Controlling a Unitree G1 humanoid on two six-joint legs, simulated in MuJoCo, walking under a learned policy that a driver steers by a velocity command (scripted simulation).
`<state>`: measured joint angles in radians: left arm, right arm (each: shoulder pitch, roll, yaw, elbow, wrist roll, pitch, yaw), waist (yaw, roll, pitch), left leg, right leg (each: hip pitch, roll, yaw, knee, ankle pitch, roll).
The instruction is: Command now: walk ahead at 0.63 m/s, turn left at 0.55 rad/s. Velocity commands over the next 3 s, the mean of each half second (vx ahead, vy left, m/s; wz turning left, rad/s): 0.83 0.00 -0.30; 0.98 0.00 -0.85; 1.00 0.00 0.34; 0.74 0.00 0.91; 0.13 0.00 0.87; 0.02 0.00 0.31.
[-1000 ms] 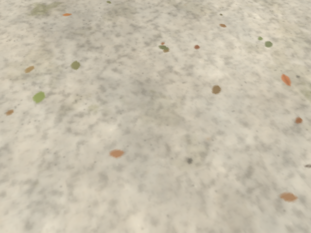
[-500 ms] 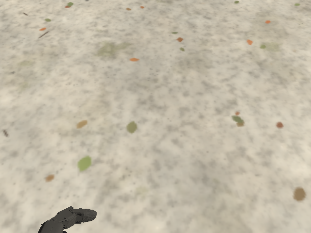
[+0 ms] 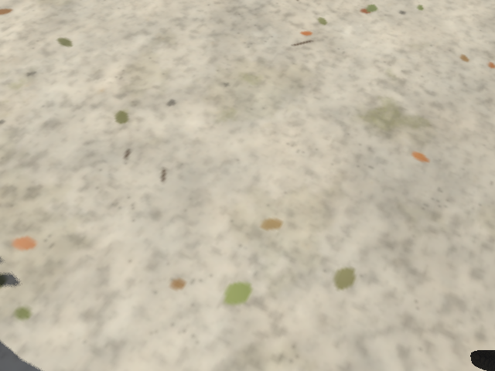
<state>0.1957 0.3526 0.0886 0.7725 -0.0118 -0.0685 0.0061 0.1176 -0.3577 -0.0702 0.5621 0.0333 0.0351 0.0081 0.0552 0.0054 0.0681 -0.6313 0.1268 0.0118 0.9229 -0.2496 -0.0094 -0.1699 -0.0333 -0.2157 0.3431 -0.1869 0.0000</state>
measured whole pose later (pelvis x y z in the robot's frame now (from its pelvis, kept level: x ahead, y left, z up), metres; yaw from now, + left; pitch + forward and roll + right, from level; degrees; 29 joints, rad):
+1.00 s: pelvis +0.76 -0.17 -0.02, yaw -39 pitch +3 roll +0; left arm 0.46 0.35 0.08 0.85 0.00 -0.07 -0.01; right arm -0.03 -0.28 0.03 0.58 -0.04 -0.07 0.02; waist 0.12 0.00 0.03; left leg -0.60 0.03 -0.02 0.51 0.01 0.00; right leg 0.17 0.15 0.30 0.32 -0.45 -0.17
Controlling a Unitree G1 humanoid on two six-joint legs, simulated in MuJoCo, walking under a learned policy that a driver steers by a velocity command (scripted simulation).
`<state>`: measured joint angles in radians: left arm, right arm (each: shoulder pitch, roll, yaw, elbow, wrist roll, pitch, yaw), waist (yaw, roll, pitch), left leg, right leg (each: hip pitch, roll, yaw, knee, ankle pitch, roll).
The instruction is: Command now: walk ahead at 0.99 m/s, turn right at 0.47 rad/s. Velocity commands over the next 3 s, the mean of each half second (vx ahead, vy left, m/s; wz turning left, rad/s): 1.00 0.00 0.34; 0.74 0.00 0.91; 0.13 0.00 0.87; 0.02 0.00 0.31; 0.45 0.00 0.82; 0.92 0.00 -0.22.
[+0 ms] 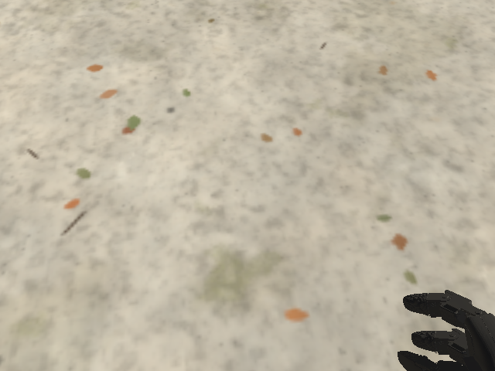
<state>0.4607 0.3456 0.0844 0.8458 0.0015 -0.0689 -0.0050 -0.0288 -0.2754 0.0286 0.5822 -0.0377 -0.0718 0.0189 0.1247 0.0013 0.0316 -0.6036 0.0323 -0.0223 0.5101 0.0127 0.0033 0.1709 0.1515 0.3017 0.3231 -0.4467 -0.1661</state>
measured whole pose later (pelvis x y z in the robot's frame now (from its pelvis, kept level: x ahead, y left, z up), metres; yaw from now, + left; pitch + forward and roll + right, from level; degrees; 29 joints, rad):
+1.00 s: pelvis +0.84 +0.17 +0.00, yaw +42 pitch +1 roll +1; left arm 0.13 0.26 0.00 0.64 0.01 -0.10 0.03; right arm 0.19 -0.32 -0.05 0.65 0.01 -0.03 0.03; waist 0.00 0.02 0.11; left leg -0.38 -0.23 -0.03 0.52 -0.14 0.18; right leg -0.58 -0.04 0.16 1.34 -0.46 0.09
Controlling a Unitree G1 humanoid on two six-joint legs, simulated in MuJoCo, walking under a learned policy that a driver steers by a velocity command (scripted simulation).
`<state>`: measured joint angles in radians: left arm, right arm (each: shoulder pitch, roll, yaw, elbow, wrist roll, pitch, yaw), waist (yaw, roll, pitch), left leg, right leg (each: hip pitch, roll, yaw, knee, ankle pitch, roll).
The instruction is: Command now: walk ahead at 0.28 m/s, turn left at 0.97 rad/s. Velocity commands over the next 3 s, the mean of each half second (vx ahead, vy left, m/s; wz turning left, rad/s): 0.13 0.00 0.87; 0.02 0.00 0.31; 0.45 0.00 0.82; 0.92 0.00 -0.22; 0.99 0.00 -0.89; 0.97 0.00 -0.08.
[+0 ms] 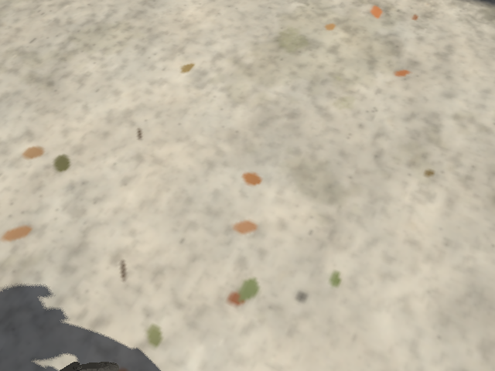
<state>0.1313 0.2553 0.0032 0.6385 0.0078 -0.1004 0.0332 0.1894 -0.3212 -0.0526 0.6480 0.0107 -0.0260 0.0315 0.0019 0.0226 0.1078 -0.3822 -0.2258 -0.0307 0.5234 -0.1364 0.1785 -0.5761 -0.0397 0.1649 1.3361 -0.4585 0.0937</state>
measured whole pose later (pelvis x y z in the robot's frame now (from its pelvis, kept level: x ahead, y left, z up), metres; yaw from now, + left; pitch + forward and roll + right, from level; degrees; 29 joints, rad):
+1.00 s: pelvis +0.15 -0.07 +0.01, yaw +35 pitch +2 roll -1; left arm 0.15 0.25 0.06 0.72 0.02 0.01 0.03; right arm 0.17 -0.28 -0.06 0.68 0.03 0.04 -0.02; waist -0.01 0.03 0.01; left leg -0.39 -0.06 -0.09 0.73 -0.39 0.02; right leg -0.25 -0.01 -0.03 0.54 -0.31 0.01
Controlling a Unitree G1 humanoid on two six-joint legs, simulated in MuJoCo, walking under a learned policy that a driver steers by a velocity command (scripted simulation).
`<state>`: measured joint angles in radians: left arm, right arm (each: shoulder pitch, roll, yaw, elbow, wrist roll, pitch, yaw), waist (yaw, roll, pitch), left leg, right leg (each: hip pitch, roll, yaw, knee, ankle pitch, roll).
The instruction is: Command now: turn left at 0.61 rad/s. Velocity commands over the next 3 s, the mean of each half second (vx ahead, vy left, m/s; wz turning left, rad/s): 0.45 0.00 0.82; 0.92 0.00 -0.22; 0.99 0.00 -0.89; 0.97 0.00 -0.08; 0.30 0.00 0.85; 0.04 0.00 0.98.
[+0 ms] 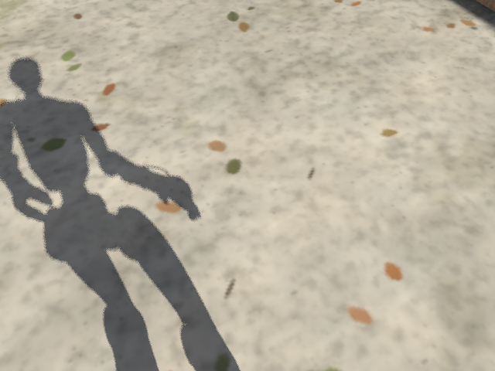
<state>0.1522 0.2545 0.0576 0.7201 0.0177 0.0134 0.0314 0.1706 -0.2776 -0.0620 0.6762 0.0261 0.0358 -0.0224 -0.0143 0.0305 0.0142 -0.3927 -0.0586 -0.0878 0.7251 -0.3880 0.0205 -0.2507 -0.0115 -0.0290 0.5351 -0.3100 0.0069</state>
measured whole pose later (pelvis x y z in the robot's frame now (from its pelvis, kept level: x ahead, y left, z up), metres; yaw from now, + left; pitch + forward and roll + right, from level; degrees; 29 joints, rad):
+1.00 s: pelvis +0.48 +0.26 +0.01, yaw +15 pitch +1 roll -1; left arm 0.52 0.28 0.07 0.91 0.01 -0.05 -0.02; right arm 0.04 -0.25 0.04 0.64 -0.07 -0.08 0.03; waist 0.08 0.02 0.01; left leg -0.68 0.10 -0.09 0.97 -0.18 -0.03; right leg -0.10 0.19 0.09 0.36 -0.25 -0.15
